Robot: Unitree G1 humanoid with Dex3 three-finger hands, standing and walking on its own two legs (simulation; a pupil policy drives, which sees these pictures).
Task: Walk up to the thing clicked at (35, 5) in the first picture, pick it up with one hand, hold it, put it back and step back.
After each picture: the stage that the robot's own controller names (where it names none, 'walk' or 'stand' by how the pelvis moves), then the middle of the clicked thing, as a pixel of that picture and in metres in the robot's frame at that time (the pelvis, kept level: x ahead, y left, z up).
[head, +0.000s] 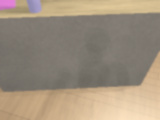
stand; out of the picture +0.86 +0.29 +0.13
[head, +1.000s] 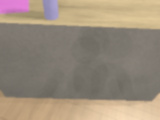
walk; out of the picture +0.75 +0.16 +0.15
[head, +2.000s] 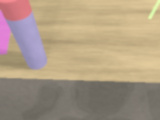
stand; (27, 35) +0.42 +0.18 +0.17
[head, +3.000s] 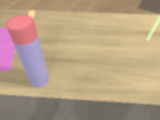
stand; (31, 56) +0.38 +0.18 +0.13
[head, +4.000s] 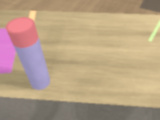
stand; (32, 58) +0.37 +0.18 +0.13
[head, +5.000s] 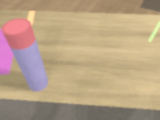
stand; (29, 60) +0.37 +0.18 +0.13
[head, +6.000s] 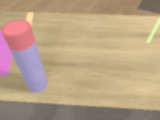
stand; (29, 61) +0.36 +0.19 +0.13
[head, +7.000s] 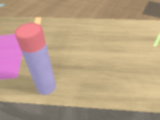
rise first; (39, 63) +0.36 +0.17 +0.13
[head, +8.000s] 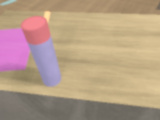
go down; (44, 56) +0.38 +0.16 +0.14
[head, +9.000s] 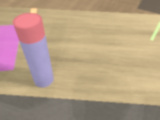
go down; (37, 55) +0.38 +0.15 +0.14
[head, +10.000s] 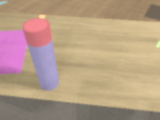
go down; (43, 59) +0.38 +0.15 +0.14
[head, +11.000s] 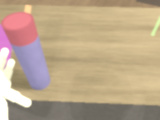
close in; (31, 57) +0.36 +0.16 +0.15
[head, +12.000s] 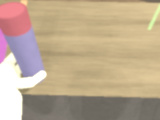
lift; (25, 50) +0.38 +0.17 +0.16
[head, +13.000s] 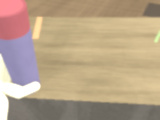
lift; (19, 55) +0.28 +0.16 +0.25
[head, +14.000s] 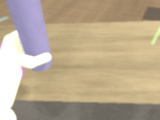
lift; (30, 24) +0.34 +0.14 +0.31
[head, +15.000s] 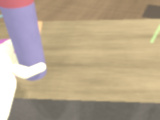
hold; (25, 35) +0.33 +0.15 +0.28
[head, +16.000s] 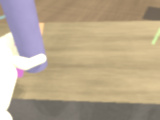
hold; (24, 26) +0.34 +0.15 +0.30
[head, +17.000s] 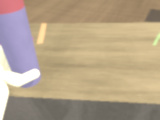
crouch; (16, 41) +0.29 +0.17 +0.29
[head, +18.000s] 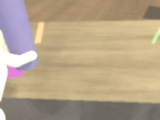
crouch; (14, 24) +0.35 +0.18 +0.30
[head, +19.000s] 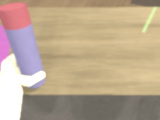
lower; (25, 50) +0.38 +0.17 +0.17
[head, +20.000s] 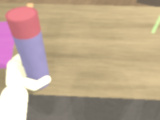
lower; (32, 54) +0.37 +0.16 +0.16
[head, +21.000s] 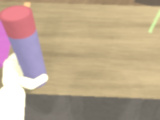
lower; (28, 53) +0.37 +0.17 +0.16
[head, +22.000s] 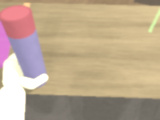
lower; (28, 53) +0.37 +0.17 +0.16
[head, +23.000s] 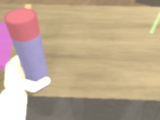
loosen; (31, 55) +0.36 +0.16 +0.16
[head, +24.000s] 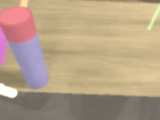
rise; (29, 55) +0.36 +0.16 +0.16
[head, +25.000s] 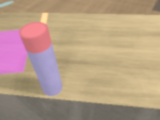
sink last; (45, 64) +0.34 +0.15 +0.15
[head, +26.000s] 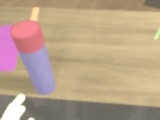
stand; (37, 63) +0.34 +0.16 +0.14
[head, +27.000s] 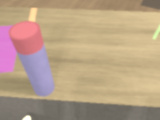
stand; (36, 64) +0.34 +0.16 +0.14
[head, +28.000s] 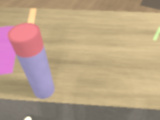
stand; (36, 67) +0.33 +0.16 +0.14
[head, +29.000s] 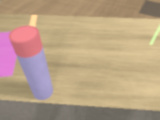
walk; (35, 68) +0.34 +0.16 +0.14
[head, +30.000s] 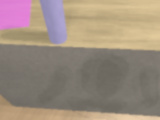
walk; (53, 11) +0.53 +0.13 +0.16
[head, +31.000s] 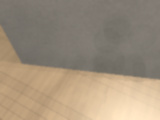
walk; out of the picture +0.89 +0.09 +0.16
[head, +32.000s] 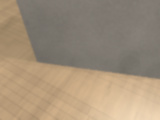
walk; out of the picture +1.13 +0.09 +0.15
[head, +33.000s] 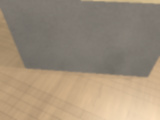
stand; out of the picture +1.10 +0.14 +0.13
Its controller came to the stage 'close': yes
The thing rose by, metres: 0.18
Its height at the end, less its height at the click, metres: +0.00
